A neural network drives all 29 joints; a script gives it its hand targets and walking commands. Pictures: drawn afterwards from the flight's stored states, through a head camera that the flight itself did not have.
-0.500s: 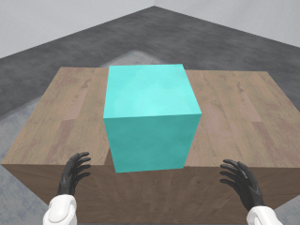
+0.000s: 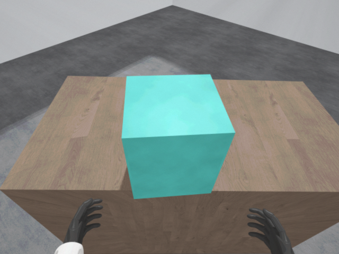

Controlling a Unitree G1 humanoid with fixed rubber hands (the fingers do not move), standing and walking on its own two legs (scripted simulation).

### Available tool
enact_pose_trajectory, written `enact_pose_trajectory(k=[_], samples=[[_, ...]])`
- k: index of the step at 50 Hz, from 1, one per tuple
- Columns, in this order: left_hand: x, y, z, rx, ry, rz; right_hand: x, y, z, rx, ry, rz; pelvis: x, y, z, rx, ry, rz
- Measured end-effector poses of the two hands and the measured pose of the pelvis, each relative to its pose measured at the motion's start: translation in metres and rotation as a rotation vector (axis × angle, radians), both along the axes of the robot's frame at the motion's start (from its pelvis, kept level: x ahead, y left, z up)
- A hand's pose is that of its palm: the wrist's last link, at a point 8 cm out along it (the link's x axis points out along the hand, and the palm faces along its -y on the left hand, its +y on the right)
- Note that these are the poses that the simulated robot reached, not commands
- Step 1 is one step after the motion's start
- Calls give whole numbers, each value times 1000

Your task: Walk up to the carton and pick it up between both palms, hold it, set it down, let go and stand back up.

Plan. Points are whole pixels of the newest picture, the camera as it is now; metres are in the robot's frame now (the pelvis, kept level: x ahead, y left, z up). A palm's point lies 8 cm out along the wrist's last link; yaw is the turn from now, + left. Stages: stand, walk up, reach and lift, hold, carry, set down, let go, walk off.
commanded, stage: set down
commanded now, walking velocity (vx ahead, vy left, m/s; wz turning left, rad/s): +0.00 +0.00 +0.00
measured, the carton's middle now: (171, 138) +0.40 +0.04 +0.07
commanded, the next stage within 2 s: let go in 0.58 s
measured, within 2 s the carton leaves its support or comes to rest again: neither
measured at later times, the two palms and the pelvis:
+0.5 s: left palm (74, 253) +0.15 +0.24 -0.07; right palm out of the picture +0.16 -0.21 -0.07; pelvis +0.00 +0.00 +0.00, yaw +1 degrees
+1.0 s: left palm (82, 249) +0.16 +0.23 -0.08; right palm out of the picture +0.15 -0.23 -0.08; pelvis -0.01 +0.00 +0.00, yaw +0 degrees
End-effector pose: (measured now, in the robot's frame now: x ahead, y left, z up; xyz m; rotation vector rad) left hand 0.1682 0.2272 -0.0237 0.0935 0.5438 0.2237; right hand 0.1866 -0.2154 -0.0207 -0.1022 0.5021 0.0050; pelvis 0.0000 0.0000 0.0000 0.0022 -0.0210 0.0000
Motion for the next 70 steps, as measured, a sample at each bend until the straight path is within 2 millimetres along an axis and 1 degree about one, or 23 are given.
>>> enact_pose_trajectory(k=[11,24,31,34,40,43,53,56,57,59,61,65,70], samples=[[-9,4,-22,7,98,-27,-11,2,-23,-34,73,-10,1,2,-1,-1,-6,3],[-22,10,-46,10,221,-57,-22,2,-46,-72,152,-22,-1,2,-2,-1,-18,12],[-26,12,-57,13,284,-75,-27,2,-57,-91,192,-34,-3,2,-3,-2,-26,17],[-24,12,-60,19,300,-88,-28,0,-61,-98,200,-45,-5,2,-4,-2,-28,17],[-12,6,-56,32,273,-113,-29,-8,-62,-101,188,-54,-6,1,-5,-2,-32,12],[-9,3,-56,29,268,-117,-30,-12,-60,-107,183,-55,-6,0,-5,-1,-36,10],[-12,-3,-59,19,281,-114,-35,-17,-57,-115,181,-59,-9,-4,-5,2,-43,5],[-14,-4,-59,5,262,-107,-33,-18,-53,-129,160,-57,-9,-4,-6,2,-32,9],[-15,-2,-60,26,255,-118,-35,-20,-56,-145,185,-51,-10,-4,-8,-1,-20,22],[-22,7,-64,52,245,-105,-46,-24,-66,-176,274,-33,-12,-5,-10,-6,2,47],[-37,18,-70,65,258,-71,-60,-28,-78,-196,359,-19,-14,-6,-14,-12,20,67],[-78,37,-87,67,342,4,-82,-29,-92,-215,459,5,-18,-4,-19,-20,35,102],[-128,48,-106,48,458,67,-100,-21,-99,-227,504,28,-25,1,-22,-24,43,133]])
